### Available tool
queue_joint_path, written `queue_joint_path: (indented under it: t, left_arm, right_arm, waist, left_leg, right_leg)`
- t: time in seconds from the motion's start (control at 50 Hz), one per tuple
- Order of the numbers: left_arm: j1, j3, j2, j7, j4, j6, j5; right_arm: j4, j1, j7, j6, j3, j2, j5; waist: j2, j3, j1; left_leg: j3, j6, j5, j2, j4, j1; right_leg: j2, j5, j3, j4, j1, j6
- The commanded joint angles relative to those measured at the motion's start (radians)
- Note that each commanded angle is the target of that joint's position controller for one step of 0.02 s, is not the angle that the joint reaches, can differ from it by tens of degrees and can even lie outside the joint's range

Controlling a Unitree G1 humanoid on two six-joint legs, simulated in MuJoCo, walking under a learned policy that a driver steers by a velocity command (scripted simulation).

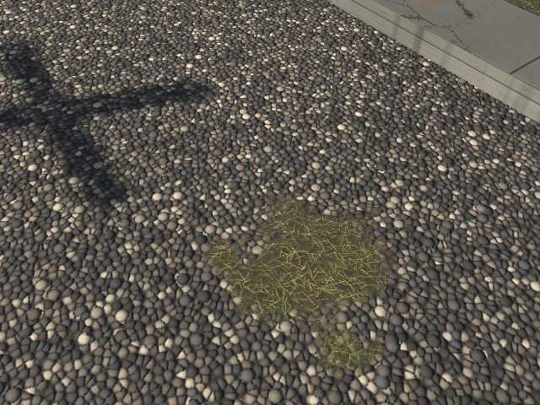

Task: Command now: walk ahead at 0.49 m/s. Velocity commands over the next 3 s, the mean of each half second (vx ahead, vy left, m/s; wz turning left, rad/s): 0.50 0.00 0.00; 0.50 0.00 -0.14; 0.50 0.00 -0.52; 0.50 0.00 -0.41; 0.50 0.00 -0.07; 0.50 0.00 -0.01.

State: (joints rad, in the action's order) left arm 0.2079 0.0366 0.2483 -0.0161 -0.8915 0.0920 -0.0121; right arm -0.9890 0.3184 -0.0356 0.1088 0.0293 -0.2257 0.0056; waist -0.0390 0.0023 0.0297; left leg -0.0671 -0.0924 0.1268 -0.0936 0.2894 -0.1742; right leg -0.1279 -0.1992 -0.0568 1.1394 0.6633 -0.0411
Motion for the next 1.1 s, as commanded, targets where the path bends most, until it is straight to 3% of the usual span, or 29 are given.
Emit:
queue_joint_path:
  t: [0.02,0.1,0.2,0.24,0.26,0.28,0.3,0.32,0.34,0.36,0.38,0.4,0.42,0.46,0.52,0.64,0.76,0.8,0.82,0.84,0.86,0.88,0.9,0.92,0.94,0.96,0.98,1.02,1.1]
  left_arm:
    - [0.035,0.014,0.047,-0.007,0.042,-0.003,0.013]
    - [-0.128,0.007,0.029,0.006,0.085,0.009,0.003]
    - [-0.250,0.003,0.043,0.036,0.134,0.018,-0.010]
    - [-0.226,0.010,0.066,0.046,0.140,0.027,-0.010]
    - [-0.171,0.020,0.084,0.048,0.128,0.031,-0.009]
    - [-0.041,0.041,0.120,0.045,0.090,0.033,-0.007]
    - [0.164,0.069,0.193,0.037,0.038,0.035,-0.001]
    - [0.296,0.098,0.309,0.035,0.012,0.026,0.015]
    - [0.310,0.075,0.228,0.039,0.008,0.026,0.012]
    - [0.216,0.054,0.166,0.039,0.024,0.028,0.007]
    - [0.115,0.040,0.129,0.039,0.049,0.025,0.005]
    - [0.048,0.030,0.097,0.044,0.059,0.024,0.008]
    - [0.018,0.022,0.074,0.048,0.059,0.026,0.014]
    - [0.036,0.023,0.072,0.053,0.036,0.031,0.017]
    - [0.093,0.033,0.111,0.039,0.003,0.032,0.018]
    - [0.178,0.034,0.129,0.015,-0.036,0.016,0.006]
    - [0.254,0.043,0.137,0.004,-0.087,-0.008,-0.007]
    - [0.231,0.050,0.154,0.001,-0.083,-0.017,-0.009]
    - [0.204,0.053,0.165,0.001,-0.075,-0.021,-0.008]
    - [0.183,0.045,0.146,0.002,-0.066,-0.025,-0.002]
    - [0.175,0.028,0.108,0.004,-0.036,-0.023,0.012]
    - [0.321,-0.011,-0.045,0.013,-0.037,-0.004,0.003]
    - [0.286,0.011,0.056,0.013,-0.053,0.014,-0.024]
    - [0.193,0.032,0.124,0.011,-0.020,0.019,-0.044]
    - [0.138,0.035,0.123,0.003,-0.006,0.017,-0.039]
    - [0.110,0.042,0.111,-0.003,0.000,0.009,-0.025]
    - [0.135,0.048,0.089,-0.003,-0.004,-0.006,-0.022]
    - [0.160,0.047,0.041,0.000,-0.004,-0.035,-0.026]
    - [0.071,0.057,0.043,0.001,0.047,-0.057,-0.014]
  right_arm:
    - [0.055,-0.041,0.020,0.018,0.021,-0.132,-0.001]
    - [0.038,0.041,0.035,0.005,0.026,-0.160,-0.017]
    - [0.004,0.114,0.038,-0.017,0.032,-0.170,-0.027]
    - [0.003,0.104,0.040,-0.027,0.038,-0.182,-0.027]
    - [0.007,0.084,0.040,-0.033,0.040,-0.189,-0.027]
    - [0.013,0.066,0.040,-0.038,0.034,-0.177,-0.022]
    - [0.034,0.057,0.040,-0.038,0.017,-0.137,-0.007]
    - [0.052,0.160,0.030,-0.016,-0.019,-0.020,-0.004]
    - [0.036,0.160,0.025,0.012,-0.013,-0.059,-0.021]
    - [0.063,0.067,0.021,0.026,0.013,-0.156,-0.047]
    - [0.080,0.000,0.025,0.028,0.015,-0.163,-0.049]
    - [0.085,-0.034,0.031,0.022,0.019,-0.149,-0.035]
    - [0.083,-0.025,0.036,0.007,0.025,-0.135,-0.025]
    - [0.072,0.011,0.038,-0.019,0.022,-0.089,-0.021]
    - [0.103,-0.062,0.043,-0.030,0.029,-0.090,-0.013]
    - [0.167,-0.284,0.029,-0.020,0.022,-0.064,-0.016]
    - [0.229,-0.420,-0.001,-0.002,0.019,-0.077,-0.025]
    - [0.224,-0.371,-0.007,0.008,0.029,-0.104,-0.024]
    - [0.206,-0.296,-0.004,0.013,0.043,-0.130,-0.024]
    - [0.156,-0.134,0.004,0.015,0.068,-0.175,-0.023]
    - [0.118,0.062,0.016,0.016,0.091,-0.251,-0.007]
    - [0.094,0.140,0.015,0.007,0.106,-0.320,0.003]
    - [0.103,0.129,0.016,0.007,0.079,-0.220,-0.002]
    - [0.117,0.041,0.021,0.010,0.064,-0.170,-0.007]
    - [0.131,-0.044,0.021,0.012,0.054,-0.141,-0.008]
    - [0.131,-0.099,0.018,0.014,0.047,-0.111,-0.003]
    - [0.125,-0.125,0.017,0.018,0.041,-0.090,0.006]
    - [0.109,-0.132,0.019,0.022,0.045,-0.087,0.008]
    - [0.084,-0.104,0.039,0.022,0.061,-0.132,0.012]
  waist:
    - [0.075,0.054,-0.047]
    - [0.076,0.054,0.012]
    - [0.091,0.081,0.048]
    - [0.105,0.067,0.022]
    - [0.115,0.037,-0.016]
    - [0.107,-0.037,-0.082]
    - [0.051,-0.183,-0.159]
    - [-0.201,-0.328,-0.142]
    - [-0.220,-0.391,-0.149]
    - [-0.149,-0.238,-0.129]
    - [-0.076,-0.154,-0.099]
    - [-0.020,-0.087,-0.071]
    - [-0.032,-0.054,-0.037]
    - [-0.042,-0.034,-0.010]
    - [-0.016,0.004,-0.012]
    - [-0.020,0.050,-0.072]
    - [-0.019,0.101,-0.094]
    - [-0.038,0.070,-0.055]
    - [-0.050,0.024,-0.008]
    - [-0.039,-0.074,0.067]
    - [0.044,-0.233,0.135]
    - [0.321,-0.388,0.071]
    - [0.267,-0.393,0.098]
    - [0.216,-0.235,0.084]
    - [0.138,-0.151,0.051]
    - [0.109,-0.087,0.023]
    - [0.135,-0.062,-0.013]
    - [0.138,-0.026,-0.039]
    - [0.094,0.029,-0.041]
  left_leg:
    - [0.207,-0.171,-0.071,0.279,-0.206,-0.107]
    - [0.160,-0.127,-0.086,0.264,-0.189,-0.017]
    - [0.179,-0.113,-0.060,0.327,-0.117,0.146]
    - [0.193,-0.097,-0.112,0.351,-0.062,0.189]
    - [0.183,-0.083,-0.230,0.344,0.002,0.191]
    - [0.142,-0.060,-0.394,0.296,0.155,0.171]
    - [0.085,-0.025,-0.357,0.235,0.430,0.026]
    - [0.012,0.057,0.031,0.064,0.840,-0.401]
    - [0.168,0.046,0.420,0.045,1.003,-0.546]
    - [0.185,0.023,0.361,0.110,1.061,-0.631]
    - [0.155,0.017,0.261,0.167,1.029,-0.610]
    - [0.139,0.023,0.190,0.201,0.963,-0.570]
    - [0.142,0.027,0.141,0.230,0.901,-0.507]
    - [0.125,0.040,0.096,0.235,0.857,-0.446]
    - [0.121,0.062,-0.009,0.241,0.742,-0.531]
    - [0.081,0.072,-0.240,0.204,0.395,-0.526]
    - [0.087,0.039,-0.146,0.178,0.247,-0.541]
    - [0.075,0.024,-0.078,0.149,0.212,-0.427]
    - [0.050,0.012,-0.056,0.117,0.198,-0.298]
    - [0.036,-0.012,-0.069,0.100,0.196,-0.069]
    - [0.203,-0.071,-0.075,0.263,0.230,0.259]
    - [0.655,-0.217,0.085,0.516,0.131,0.615]
    - [0.762,-0.200,0.182,0.513,0.040,0.576]
    - [0.603,-0.147,0.166,0.488,0.021,0.440]
    - [0.477,-0.119,0.099,0.457,-0.008,0.286]
    - [0.381,-0.101,0.043,0.421,-0.050,0.155]
    - [0.299,-0.086,0.012,0.390,-0.085,0.075]
    - [0.199,-0.089,-0.035,0.369,-0.135,0.001]
    - [0.071,-0.096,-0.136,0.371,-0.170,0.011]
  right_leg:
    - [-0.042,0.161,-0.001,-0.141,0.020,0.028]
    - [0.004,0.307,0.038,-0.432,-0.012,0.036]
    - [0.033,0.217,0.043,-0.583,-0.009,0.017]
    - [0.049,0.135,0.052,-0.624,-0.067,-0.012]
    - [0.074,0.107,0.074,-0.645,-0.156,-0.029]
    - [0.108,0.100,0.100,-0.666,-0.326,-0.054]
    - [0.017,0.124,-0.001,-0.638,-0.622,-0.110]
    - [-0.233,0.017,-0.437,-0.699,-1.030,-0.268]
    - [-0.284,-0.067,-0.690,-0.835,-1.072,-0.303]
    - [-0.251,-0.071,-0.548,-0.843,-0.947,-0.244]
    - [-0.210,0.004,-0.398,-0.861,-0.799,-0.209]
    - [-0.165,0.073,-0.298,-0.900,-0.665,-0.192]
    - [-0.125,0.115,-0.222,-0.936,-0.577,-0.172]
    - [-0.091,0.195,-0.146,-0.980,-0.500,-0.178]
    - [-0.089,0.314,-0.085,-1.005,-0.516,-0.190]
    - [-0.063,0.259,-0.007,-1.034,-0.566,-0.155]
    - [-0.132,0.279,-0.040,-0.957,-0.730,-0.146]
    - [-0.138,0.375,-0.060,-0.894,-0.738,-0.132]
    - [-0.120,0.516,-0.054,-0.814,-0.719,-0.120]
    - [-0.062,0.599,-0.023,-0.642,-0.656,-0.094]
    - [0.010,0.382,0.024,-0.339,-0.447,-0.056]
    - [0.182,-0.256,0.047,0.026,-0.049,0.011]
    - [0.151,-0.372,-0.097,0.172,0.041,0.002]
    - [0.103,-0.298,-0.084,0.204,0.106,-0.010]
    - [0.048,-0.202,-0.057,0.174,0.076,-0.012]
    - [0.017,-0.140,-0.051,0.123,0.031,-0.011]
    - [-0.010,-0.100,-0.059,0.088,-0.032,-0.014]
    - [-0.022,-0.072,-0.050,0.056,-0.071,-0.017]
    - [-0.025,0.072,-0.067,-0.055,0.043,0.000]
